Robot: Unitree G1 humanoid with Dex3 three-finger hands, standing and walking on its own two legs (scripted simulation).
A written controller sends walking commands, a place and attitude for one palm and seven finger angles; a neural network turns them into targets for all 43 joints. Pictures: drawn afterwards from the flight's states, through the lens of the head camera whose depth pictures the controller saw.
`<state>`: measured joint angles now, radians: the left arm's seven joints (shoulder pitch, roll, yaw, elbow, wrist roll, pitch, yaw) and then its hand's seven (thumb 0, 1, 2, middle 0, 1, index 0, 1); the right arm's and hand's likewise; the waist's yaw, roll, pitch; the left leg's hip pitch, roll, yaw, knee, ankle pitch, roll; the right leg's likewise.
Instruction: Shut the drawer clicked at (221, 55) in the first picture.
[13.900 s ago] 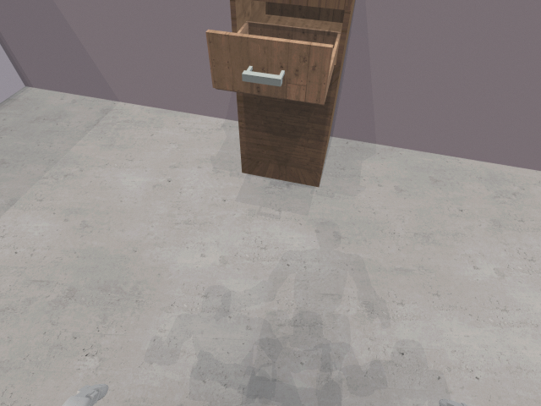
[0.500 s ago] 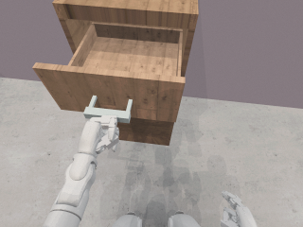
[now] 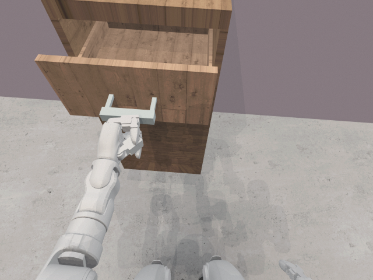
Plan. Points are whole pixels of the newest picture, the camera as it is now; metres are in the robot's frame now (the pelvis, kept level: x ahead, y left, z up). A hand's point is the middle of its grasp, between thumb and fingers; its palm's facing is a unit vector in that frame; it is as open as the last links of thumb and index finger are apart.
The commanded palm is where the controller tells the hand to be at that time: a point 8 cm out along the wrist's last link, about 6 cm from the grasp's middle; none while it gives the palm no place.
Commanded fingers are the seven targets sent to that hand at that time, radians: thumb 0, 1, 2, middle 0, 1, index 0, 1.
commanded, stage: push the drawer shut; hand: left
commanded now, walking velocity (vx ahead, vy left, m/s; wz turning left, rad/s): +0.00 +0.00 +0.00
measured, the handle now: (130, 108) +0.48 +0.12 +0.06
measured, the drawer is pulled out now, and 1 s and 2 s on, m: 0.15 0.03 0.00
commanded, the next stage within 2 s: pull the fist back off the drawer in 1.74 s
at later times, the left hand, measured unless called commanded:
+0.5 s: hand (143, 122) +0.45 +0.09 +0.05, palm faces -0.07 -1.00 -0.05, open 2.9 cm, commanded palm +0.44 +0.14 +0.05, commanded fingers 0.00 0.90 0.90 -1.40 -1.60 -1.40 -1.60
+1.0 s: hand (149, 97) +0.52 +0.08 +0.05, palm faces -0.07 -1.00 -0.04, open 3.1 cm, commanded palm +0.50 +0.13 +0.05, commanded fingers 0.00 0.90 0.90 -1.40 -1.60 -1.40 -1.60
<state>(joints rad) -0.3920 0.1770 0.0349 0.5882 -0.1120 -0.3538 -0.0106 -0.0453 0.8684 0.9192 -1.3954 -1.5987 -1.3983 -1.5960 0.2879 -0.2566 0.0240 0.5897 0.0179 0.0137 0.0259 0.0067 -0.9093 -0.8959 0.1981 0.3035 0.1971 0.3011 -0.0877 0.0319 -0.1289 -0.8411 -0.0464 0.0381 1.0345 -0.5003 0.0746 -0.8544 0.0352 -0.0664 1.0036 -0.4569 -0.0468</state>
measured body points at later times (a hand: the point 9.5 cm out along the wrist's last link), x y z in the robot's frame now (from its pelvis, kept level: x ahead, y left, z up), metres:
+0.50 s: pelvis -0.01 -0.01 -0.01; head +0.10 -0.01 +0.43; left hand +0.45 +0.15 +0.05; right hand +0.05 -0.27 -0.13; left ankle +0.00 +0.07 -0.67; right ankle +0.01 -0.09 -0.67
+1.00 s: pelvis -0.01 +0.00 -0.01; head +0.13 +0.00 +0.41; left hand +0.52 +0.14 +0.05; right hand -0.03 -0.26 -0.13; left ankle +0.00 +0.07 -0.67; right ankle +0.01 -0.09 -0.67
